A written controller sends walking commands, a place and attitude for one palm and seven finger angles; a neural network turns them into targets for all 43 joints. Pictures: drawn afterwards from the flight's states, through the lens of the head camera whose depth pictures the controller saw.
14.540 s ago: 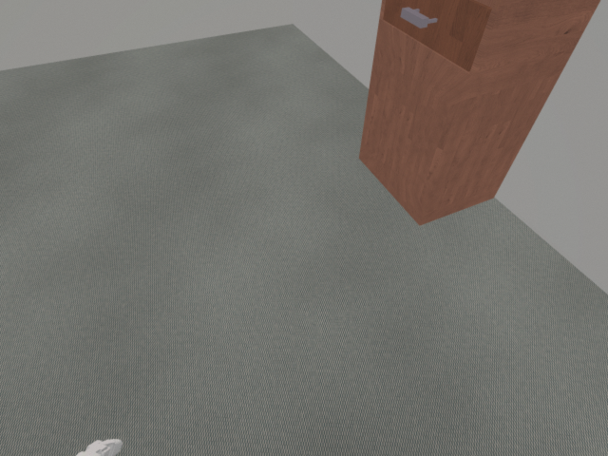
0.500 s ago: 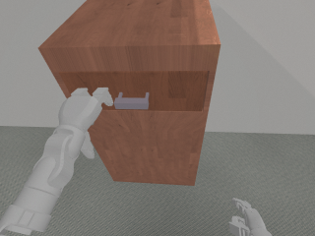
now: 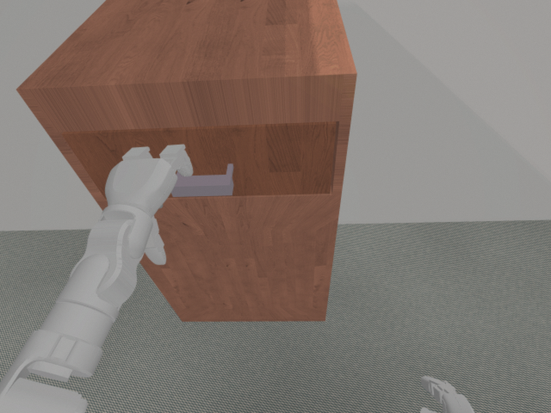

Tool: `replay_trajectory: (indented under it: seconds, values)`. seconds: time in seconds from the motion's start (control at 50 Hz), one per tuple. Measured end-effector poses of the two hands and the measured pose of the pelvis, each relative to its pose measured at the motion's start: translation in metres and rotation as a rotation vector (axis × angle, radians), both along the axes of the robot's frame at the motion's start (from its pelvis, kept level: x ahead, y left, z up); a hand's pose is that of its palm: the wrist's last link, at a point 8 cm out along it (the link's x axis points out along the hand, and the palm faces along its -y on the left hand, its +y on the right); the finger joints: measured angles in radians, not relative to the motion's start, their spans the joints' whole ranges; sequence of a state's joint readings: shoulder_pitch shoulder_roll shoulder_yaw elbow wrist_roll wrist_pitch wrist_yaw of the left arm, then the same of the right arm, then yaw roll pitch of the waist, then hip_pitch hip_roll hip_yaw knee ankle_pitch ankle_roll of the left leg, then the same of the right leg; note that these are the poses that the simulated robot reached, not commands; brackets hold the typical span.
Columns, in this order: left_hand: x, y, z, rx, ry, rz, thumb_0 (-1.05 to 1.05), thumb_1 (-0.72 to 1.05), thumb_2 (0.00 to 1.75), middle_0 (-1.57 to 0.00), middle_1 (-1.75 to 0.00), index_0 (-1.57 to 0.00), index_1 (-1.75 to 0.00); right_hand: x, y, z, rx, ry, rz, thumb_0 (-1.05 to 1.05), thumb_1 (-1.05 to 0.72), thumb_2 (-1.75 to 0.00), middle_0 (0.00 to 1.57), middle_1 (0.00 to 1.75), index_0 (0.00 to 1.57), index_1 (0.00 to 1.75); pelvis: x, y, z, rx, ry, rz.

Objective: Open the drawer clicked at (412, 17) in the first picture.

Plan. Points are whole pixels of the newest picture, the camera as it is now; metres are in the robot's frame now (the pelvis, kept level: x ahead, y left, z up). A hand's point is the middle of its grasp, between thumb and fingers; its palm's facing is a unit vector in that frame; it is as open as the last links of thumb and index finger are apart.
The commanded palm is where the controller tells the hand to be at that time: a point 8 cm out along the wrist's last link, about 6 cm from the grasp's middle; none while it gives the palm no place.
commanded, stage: move the hooked fingers above the handle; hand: left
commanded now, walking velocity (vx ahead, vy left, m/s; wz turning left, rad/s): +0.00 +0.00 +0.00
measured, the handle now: (203, 177) +0.51 +0.19 +0.03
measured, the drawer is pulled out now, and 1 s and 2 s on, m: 0.00 0.00 0.00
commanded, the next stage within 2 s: lower the fingers behind the handle in 1.40 s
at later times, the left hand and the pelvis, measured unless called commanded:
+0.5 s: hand (189, 186) +0.43 +0.18 +0.09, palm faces +0.00 -0.04 -1.00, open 13.8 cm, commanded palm +0.42 +0.18 +0.16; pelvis +0.00 -0.01 -0.01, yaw +0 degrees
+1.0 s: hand (200, 174) +0.47 +0.17 +0.08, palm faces -0.02 -0.04 -1.00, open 13.7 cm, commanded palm +0.45 +0.18 +0.15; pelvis +0.01 -0.01 -0.01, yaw -2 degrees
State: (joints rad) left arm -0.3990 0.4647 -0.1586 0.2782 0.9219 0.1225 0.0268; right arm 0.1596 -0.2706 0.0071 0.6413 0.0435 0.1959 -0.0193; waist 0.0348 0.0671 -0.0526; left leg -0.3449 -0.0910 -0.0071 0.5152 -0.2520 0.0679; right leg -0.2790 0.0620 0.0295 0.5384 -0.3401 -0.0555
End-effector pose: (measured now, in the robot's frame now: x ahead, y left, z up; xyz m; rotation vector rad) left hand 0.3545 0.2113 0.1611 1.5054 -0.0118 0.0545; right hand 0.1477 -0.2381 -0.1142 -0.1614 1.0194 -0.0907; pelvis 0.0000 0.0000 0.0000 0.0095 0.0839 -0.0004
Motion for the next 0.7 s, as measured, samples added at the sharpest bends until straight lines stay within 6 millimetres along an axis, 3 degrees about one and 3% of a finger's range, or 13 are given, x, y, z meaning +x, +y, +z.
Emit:
replay_trajectory:
  seconds: [0.36, 0.7]
  values:
    - [0.033, -0.018, -0.012, 0.012, 0.036, -0.025, 0.0, -0.49, 0.3, -0.32, -1.2, -0.32, -1.2, -0.007, -0.014, -0.003, -0.024, 0.02, -0.043, 0.01, -0.91, -0.9, 0.2, 0.3, 0.2, 0.3, 0.003, -0.007, -0.004, 0.001, 0.035, 0.006]
    - [0.084, -0.043, -0.022, 0.025, 0.069, -0.013, 0.0, -0.49, 0.3, -0.32, -1.2, -0.32, -1.2, -0.07, -0.024, -0.018, -0.026, 0.165, -0.153, 0.01, -0.91, -0.9, 0.2, 0.3, 0.2, 0.3, 0.006, -0.007, -0.006, 0.002, 0.089, -0.013]
